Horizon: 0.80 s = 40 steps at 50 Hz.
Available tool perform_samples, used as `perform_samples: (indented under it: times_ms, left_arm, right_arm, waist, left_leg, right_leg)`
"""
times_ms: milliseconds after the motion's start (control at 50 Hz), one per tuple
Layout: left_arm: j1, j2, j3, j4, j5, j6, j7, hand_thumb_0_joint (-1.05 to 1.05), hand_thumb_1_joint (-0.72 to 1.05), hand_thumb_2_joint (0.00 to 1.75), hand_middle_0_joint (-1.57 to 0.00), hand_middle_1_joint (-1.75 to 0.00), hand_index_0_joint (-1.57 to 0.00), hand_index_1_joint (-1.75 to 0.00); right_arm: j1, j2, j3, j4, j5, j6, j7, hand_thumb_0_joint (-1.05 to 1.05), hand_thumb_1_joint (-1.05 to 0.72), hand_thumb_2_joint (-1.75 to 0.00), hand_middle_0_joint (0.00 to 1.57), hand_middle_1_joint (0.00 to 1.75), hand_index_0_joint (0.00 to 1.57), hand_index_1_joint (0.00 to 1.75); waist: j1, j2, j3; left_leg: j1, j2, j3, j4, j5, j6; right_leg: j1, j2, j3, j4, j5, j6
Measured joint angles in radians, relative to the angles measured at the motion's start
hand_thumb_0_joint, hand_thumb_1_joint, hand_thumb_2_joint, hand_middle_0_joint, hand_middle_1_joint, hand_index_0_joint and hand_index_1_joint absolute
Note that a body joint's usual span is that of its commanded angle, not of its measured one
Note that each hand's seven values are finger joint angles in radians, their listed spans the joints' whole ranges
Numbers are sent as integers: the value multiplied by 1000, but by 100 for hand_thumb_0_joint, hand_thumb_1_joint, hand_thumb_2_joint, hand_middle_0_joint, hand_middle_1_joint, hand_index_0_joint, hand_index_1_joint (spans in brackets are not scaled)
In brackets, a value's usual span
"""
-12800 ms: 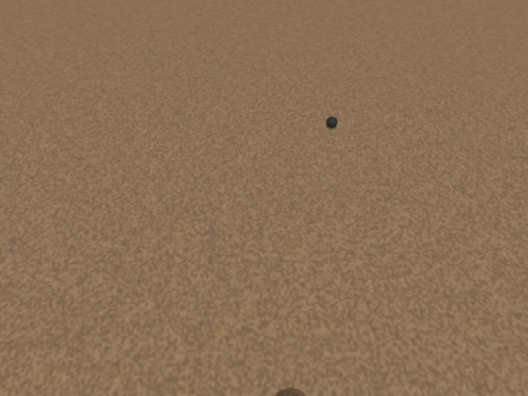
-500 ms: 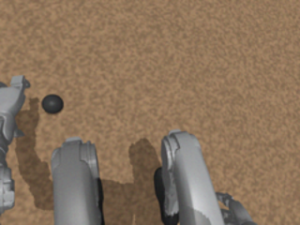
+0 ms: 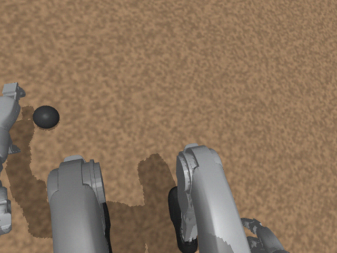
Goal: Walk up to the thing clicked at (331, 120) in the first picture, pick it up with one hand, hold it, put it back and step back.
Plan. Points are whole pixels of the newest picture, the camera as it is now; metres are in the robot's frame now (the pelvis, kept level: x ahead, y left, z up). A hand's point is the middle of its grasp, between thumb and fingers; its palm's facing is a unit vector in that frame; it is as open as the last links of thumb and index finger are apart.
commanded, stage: approach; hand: left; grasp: from above
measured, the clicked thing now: (46, 117) +0.46 +0.30 -0.29
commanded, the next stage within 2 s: rest palm in 0.70 s
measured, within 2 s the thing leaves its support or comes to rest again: neither
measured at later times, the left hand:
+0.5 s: hand (44, 92) +0.48 +0.27 -0.17, palm faces -0.38 -0.06 -0.92, open 14.2 cm
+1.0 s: hand (36, 119) +0.43 +0.29 -0.22, palm faces -0.42 -0.10 -0.90, open 14.2 cm
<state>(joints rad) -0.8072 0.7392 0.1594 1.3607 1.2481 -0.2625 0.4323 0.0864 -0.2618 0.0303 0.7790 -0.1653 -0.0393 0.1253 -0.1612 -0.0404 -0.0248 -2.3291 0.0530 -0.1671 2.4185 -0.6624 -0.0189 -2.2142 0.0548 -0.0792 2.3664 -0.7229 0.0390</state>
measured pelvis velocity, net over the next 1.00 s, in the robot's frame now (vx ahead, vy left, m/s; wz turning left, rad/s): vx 0.00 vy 0.00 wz -0.03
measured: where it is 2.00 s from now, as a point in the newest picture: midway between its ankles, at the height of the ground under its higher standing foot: (144, 237)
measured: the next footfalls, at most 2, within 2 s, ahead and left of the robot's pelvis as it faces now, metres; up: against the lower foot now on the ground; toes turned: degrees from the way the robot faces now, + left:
none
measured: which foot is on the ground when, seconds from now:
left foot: down 0.00-1.00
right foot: down 0.00-1.00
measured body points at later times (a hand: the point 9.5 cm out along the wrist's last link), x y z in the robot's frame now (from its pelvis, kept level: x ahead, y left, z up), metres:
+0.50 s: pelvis +0.00 +0.00 +0.00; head +0.24 +0.05 +0.37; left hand +0.50 +0.27 -0.11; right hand +0.04 -0.27 -0.11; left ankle +0.08 +0.14 -0.29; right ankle +0.09 -0.12 -0.29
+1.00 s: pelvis +0.00 +0.00 -0.02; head +0.24 +0.10 +0.35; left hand +0.45 +0.30 -0.17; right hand +0.08 -0.28 -0.11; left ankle +0.08 +0.14 -0.29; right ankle +0.09 -0.12 -0.29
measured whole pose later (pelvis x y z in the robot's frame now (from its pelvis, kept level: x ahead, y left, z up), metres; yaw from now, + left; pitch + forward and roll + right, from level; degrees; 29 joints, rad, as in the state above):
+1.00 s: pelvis +0.00 +0.00 -0.02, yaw -1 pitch +30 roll -9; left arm -0.93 0.76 0.10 1.55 1.30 -0.23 0.56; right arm 0.07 -0.29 0.11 0.75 -0.20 -0.10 0.16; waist -0.25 -0.08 0.02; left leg -2.36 0.04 -0.20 2.48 -0.65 -0.02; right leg -2.23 0.06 -0.10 2.40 -0.71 0.04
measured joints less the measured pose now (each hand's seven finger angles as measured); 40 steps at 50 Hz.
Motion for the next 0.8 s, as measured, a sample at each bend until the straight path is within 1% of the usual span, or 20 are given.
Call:
perform_samples:
  times_ms: [60, 140, 240, 280, 340, 380, 420, 480, 540, 580, 660, 700, 740, 800]
  left_arm:
    - [-10, -2, -19, 14, -1, 5, 5, 0, -55, 102, -7, -102, -8, -101]
    - [-41, -11, -64, 47, 2, 14, 17, 0, -54, 101, -7, -103, -8, -102]
    - [-105, -34, -113, 88, 14, 40, 49, 0, -54, 100, -8, -104, -9, -103]
    - [-134, -44, -111, 105, 20, 57, 66, 0, -54, 100, -8, -104, -9, -103]
    - [-169, -52, -83, 123, 28, 94, 87, 0, -54, 100, -8, -104, -9, -103]
    - [-189, -52, -67, 137, 28, 124, 90, 0, -55, 101, -8, -104, -9, -103]
    - [-209, -48, -60, 152, 21, 152, 83, 0, -55, 101, -8, -104, -8, -103]
    - [-225, -35, -53, 165, -8, 184, 56, 0, -55, 101, -8, -104, -8, -103]
    - [-214, -18, -44, 155, -48, 195, 13, 0, -55, 101, -7, -104, -8, -103]
    - [-194, -7, -42, 137, -69, 189, -23, 0, -55, 100, -7, -104, -8, -103]
    - [-141, 14, -43, 102, -98, 144, -82, 0, -54, 99, -7, -105, -8, -104]
    - [-118, 22, -51, 93, -99, 110, -96, 0, -54, 98, -7, -106, -9, -104]
    - [-99, 27, -64, 87, -91, 72, -93, 0, -53, 98, -7, -106, -9, -104]
    - [-76, 23, -76, 70, -64, 20, -59, 0, -52, 97, -8, -107, -10, -104]
  right_arm:
    - [0, 1, 4, 0, -1, -4, 1, 0, -91, -90, 20, 30, 20, 30]
    - [1, 3, 13, 3, -3, -17, 2, 0, -91, -90, 20, 30, 20, 30]
    - [3, 2, 30, 1, -11, -37, 3, 0, -90, -90, 20, 30, 20, 30]
    - [5, 1, 40, -2, -14, -41, 3, 0, -91, -90, 20, 30, 20, 30]
    - [12, -2, 50, -12, -17, -42, 5, 0, -91, -90, 20, 30, 20, 30]
    - [21, -5, 56, -18, -16, -39, 6, 0, -91, -90, 20, 30, 20, 30]
    - [31, -9, 61, -23, -12, -34, 8, 0, -91, -90, 20, 30, 20, 30]
    - [45, -15, 71, -29, -3, -29, 14, 0, -91, -90, 20, 30, 20, 30]
    - [58, -18, 77, -32, 9, -22, 17, 0, -91, -90, 20, 30, 20, 30]
    - [66, -16, 78, -33, 16, -17, 18, 0, -91, -90, 20, 30, 20, 30]
    - [75, -10, 80, -32, 21, -9, 21, 1, -91, -90, 20, 30, 20, 30]
    - [75, -8, 81, -30, 18, -9, 23, 1, -91, -90, 20, 30, 20, 30]
    - [72, -7, 82, -28, 14, -11, 24, 1, -91, -90, 20, 30, 20, 30]
    - [62, -10, 79, -25, 4, -20, 24, 1, -91, -90, 20, 30, 20, 30]
  waist:
    - [-3, -2, -1]
    - [-13, -8, -2]
    - [-42, -10, 1]
    - [-59, -9, 2]
    - [-87, -1, 1]
    - [-104, 9, -2]
    - [-116, 20, -2]
    - [-125, 36, 6]
    - [-122, 48, 20]
    - [-116, 50, 31]
    - [-94, 44, 49]
    - [-80, 34, 55]
    - [-67, 22, 61]
    - [-51, 3, 65]
  left_leg:
    - [-3, 0, 0, 3, 2, 0]
    - [-8, -1, 0, 6, 6, 0]
    - [-17, -2, -3, 9, 11, -2]
    - [-21, -1, -6, 9, 12, -3]
    - [-27, 2, -10, 10, 11, -5]
    - [-29, 4, -11, 10, 8, -5]
    - [-28, 7, -11, 8, 6, -6]
    - [-24, 12, -12, 7, 2, -3]
    - [-18, 16, -12, 5, 0, 0]
    - [-11, 17, -12, 3, -1, 0]
    - [-3, 13, -13, 4, 0, -1]
    - [-3, 9, -16, 7, 2, -4]
    - [-4, 5, -21, 13, 4, -7]
    - [-9, -3, -26, 23, 7, -10]
  right_leg:
    - [-3, 0, 0, 3, 2, 0]
    - [-8, 0, 1, 7, 5, 0]
    - [-17, 1, -2, 9, 11, -1]
    - [-22, 3, -4, 8, 14, -1]
    - [-30, 6, -7, 6, 18, -3]
    - [-35, 8, -8, 5, 18, -3]
    - [-37, 10, -8, 4, 19, -4]
    - [-37, 14, -9, 1, 21, -3]
    - [-34, 18, -9, -3, 23, -3]
    - [-30, 19, -9, -3, 23, -3]
    - [-20, 16, -10, -1, 21, -5]
    - [-17, 14, -13, 2, 20, -5]
    - [-13, 11, -16, 5, 19, -5]
    - [-9, 7, -20, 12, 17, -3]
